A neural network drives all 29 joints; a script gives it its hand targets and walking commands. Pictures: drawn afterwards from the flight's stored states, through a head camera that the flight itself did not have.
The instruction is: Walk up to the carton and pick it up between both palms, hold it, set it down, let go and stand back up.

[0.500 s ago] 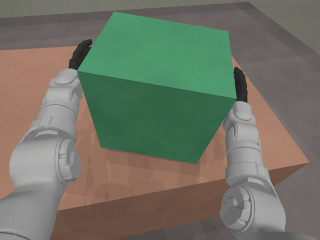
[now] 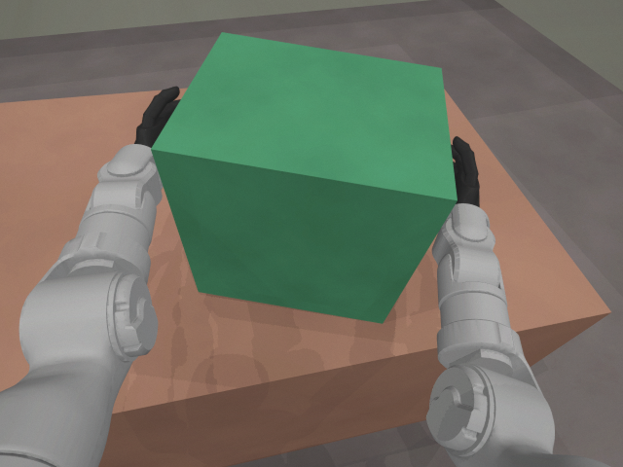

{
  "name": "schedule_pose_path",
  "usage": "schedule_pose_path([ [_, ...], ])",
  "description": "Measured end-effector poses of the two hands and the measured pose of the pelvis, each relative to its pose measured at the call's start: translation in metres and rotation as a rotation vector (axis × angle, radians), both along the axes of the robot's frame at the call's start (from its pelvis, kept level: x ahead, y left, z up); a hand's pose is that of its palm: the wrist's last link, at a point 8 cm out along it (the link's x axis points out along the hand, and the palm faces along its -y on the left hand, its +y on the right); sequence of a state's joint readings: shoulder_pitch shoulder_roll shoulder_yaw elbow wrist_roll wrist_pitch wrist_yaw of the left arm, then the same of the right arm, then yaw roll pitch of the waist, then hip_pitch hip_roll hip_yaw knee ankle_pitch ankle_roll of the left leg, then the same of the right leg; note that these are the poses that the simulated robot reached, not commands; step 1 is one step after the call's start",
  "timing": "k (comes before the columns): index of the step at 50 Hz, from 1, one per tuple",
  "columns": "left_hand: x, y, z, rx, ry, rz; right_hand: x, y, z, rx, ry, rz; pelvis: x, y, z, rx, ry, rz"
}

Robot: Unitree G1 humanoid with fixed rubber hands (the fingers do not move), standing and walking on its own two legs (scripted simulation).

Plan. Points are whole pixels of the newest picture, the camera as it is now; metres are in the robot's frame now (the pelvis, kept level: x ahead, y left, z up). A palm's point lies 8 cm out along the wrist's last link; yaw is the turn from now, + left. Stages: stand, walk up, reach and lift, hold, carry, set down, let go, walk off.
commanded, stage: set down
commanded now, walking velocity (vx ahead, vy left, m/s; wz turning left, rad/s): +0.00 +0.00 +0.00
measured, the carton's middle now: (308, 190) +0.48 -0.01 +0.07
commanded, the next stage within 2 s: none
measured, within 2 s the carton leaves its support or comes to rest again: rests again in 0.30 s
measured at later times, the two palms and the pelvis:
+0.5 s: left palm (148, 162) +0.48 +0.19 +0.13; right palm (449, 199) +0.41 -0.19 +0.12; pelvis +0.00 +0.00 +0.00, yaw +0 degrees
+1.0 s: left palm (149, 164) +0.48 +0.19 +0.13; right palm (448, 199) +0.41 -0.19 +0.12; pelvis -0.01 -0.01 +0.00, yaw +1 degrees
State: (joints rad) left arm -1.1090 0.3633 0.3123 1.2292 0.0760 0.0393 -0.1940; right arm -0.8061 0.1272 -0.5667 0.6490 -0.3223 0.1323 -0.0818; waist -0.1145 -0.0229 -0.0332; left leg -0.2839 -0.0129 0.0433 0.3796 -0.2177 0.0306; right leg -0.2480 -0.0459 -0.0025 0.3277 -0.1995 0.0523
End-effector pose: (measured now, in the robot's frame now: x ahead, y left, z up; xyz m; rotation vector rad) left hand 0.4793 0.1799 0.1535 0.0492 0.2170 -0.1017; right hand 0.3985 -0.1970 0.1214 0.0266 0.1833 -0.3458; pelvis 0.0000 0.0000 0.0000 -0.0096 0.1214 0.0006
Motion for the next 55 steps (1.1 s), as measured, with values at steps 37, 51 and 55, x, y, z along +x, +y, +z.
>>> schedule_pose_path([
  [37, -0.001, 0.014, -0.020, -0.025, -0.001, 0.024, 0.010, 0.011, -0.004, -0.021, -0.012, 0.026, 0.000, -0.001, 0.000, -0.003, -0.004, 0.005],
  [51, -0.002, 0.014, -0.022, -0.048, -0.002, 0.028, 0.010, 0.010, -0.004, -0.027, -0.018, 0.026, -0.006, -0.007, 0.001, -0.007, 0.003, 0.019],
  [55, -0.002, 0.014, -0.023, -0.051, -0.005, 0.029, 0.010, 0.011, -0.004, -0.034, -0.019, 0.026, -0.008, -0.009, 0.001, -0.006, 0.011, 0.024],
])
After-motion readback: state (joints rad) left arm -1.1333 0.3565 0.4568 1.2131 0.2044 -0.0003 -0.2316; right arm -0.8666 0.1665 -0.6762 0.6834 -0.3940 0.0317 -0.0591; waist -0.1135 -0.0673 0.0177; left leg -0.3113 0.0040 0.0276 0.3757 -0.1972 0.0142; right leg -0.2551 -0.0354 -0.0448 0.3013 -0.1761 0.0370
